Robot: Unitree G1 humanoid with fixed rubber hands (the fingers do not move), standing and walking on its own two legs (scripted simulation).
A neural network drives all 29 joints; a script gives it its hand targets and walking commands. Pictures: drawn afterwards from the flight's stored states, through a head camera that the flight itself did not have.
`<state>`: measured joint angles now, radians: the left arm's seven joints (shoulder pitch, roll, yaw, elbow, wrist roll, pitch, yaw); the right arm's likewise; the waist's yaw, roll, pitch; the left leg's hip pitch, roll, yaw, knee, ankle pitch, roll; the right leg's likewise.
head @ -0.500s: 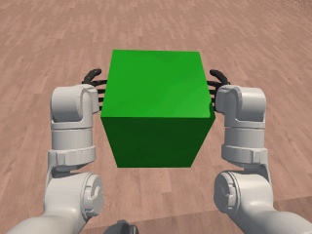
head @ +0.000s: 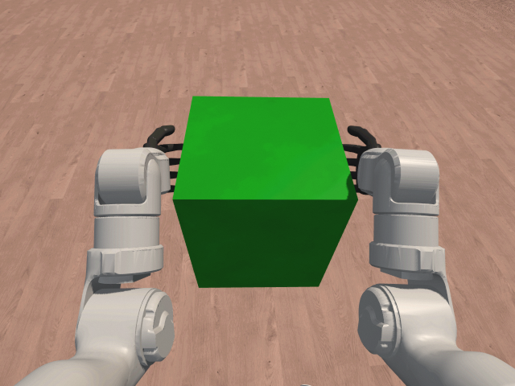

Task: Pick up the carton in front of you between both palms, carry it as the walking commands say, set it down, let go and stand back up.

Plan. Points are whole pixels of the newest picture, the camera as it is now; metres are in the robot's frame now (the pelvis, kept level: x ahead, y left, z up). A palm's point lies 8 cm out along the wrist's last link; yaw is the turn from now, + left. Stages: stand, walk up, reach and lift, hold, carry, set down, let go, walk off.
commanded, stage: carry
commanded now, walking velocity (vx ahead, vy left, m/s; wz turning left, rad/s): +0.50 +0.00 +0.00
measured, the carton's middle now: (260, 198) +0.39 +0.01 +0.08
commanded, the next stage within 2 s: none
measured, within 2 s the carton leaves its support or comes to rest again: neither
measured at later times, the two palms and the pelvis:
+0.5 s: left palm (178, 71) +0.68 +0.19 +0.14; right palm (320, 77) +0.66 -0.11 +0.15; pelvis +0.31 +0.05 +0.02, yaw -1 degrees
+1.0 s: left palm (206, 44) +0.89 +0.16 +0.11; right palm (318, 48) +0.89 -0.14 +0.10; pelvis +0.63 +0.01 +0.03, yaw +1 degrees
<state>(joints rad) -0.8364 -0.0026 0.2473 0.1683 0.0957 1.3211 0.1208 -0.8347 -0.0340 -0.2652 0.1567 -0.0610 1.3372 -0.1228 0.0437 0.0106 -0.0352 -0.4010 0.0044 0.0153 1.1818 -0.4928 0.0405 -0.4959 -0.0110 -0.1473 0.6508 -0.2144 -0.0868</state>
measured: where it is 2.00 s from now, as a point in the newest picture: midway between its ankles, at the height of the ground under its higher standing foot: (252, 175)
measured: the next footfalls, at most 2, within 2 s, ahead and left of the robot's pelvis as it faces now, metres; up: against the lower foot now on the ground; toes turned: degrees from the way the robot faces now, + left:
left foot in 0.36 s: +0.40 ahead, +0.12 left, +0.00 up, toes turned +6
right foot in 0.84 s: +0.71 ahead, -0.07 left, +0.00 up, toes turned -11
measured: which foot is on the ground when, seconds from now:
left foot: up 0.00-0.34, down 0.36-0.86, up 0.88-1.00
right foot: down 0.00-0.36, up 0.38-0.82, down 0.84-1.00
